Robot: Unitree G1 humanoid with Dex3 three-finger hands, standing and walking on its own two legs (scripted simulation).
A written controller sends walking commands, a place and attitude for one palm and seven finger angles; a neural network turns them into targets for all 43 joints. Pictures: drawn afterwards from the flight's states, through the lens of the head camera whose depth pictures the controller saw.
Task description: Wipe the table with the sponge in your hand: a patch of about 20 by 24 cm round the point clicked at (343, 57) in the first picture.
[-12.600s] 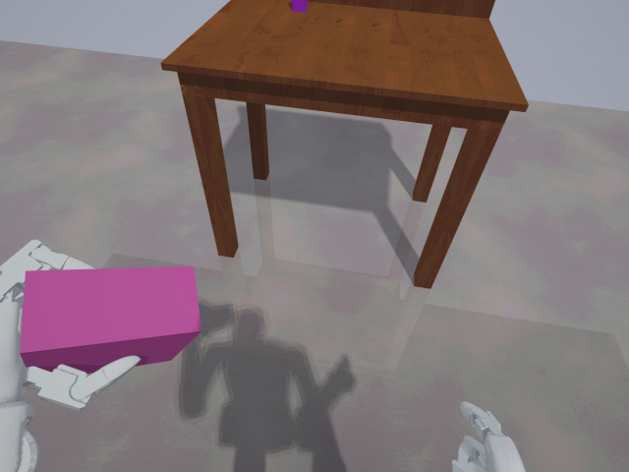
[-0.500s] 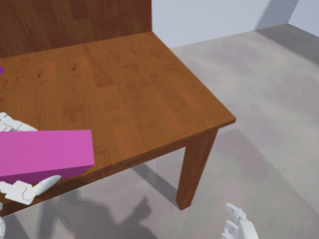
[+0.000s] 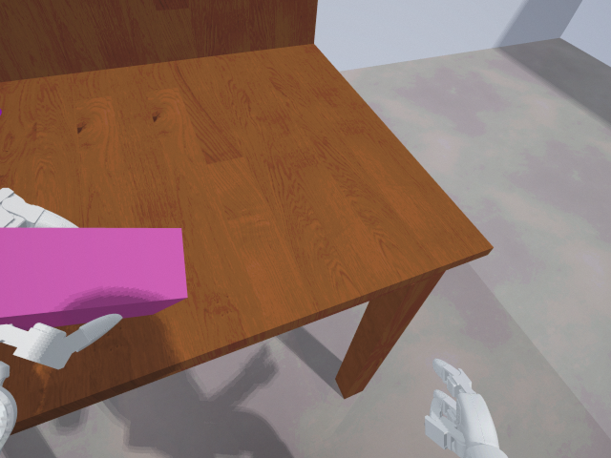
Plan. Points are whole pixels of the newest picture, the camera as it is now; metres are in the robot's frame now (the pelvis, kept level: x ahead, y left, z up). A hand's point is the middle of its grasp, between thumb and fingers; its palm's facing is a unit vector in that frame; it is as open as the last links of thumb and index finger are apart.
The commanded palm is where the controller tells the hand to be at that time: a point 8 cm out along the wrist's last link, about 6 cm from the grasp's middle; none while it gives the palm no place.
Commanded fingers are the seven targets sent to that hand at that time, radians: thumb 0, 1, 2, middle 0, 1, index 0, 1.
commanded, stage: come to a stop and stand still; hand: left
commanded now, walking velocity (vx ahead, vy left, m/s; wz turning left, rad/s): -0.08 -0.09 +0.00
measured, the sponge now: (119, 279) +0.25 +0.21 +0.15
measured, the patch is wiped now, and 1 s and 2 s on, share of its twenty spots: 0.00 0.00 0.00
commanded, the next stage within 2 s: none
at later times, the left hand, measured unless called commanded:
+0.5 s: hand (42, 347) +0.18 +0.24 +0.16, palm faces +0.28 -0.89 -0.36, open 10.5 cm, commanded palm +0.13 +0.30 +0.18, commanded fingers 0.00 0.10 1.30 -1.20 -1.60 -1.20 -1.60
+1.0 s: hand out of the picture +0.12 +0.35 +0.17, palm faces +0.46 -0.79 -0.41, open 10.5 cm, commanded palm +0.05 +0.37 +0.18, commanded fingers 0.00 0.10 1.30 -1.20 -1.60 -1.20 -1.60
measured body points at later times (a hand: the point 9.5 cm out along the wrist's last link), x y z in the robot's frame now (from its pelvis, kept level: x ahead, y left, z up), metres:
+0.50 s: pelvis -0.05 +0.02 +0.00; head -0.03 +0.04 +0.45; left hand +0.15 +0.29 +0.18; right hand +0.11 -0.24 -0.06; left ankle +0.03 +0.13 -0.73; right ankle -0.03 -0.10 -0.73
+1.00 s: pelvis -0.09 +0.08 +0.00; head -0.08 +0.09 +0.45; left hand +0.09 +0.39 +0.19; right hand +0.11 -0.11 -0.07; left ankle +0.03 +0.14 -0.72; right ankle -0.04 -0.08 -0.73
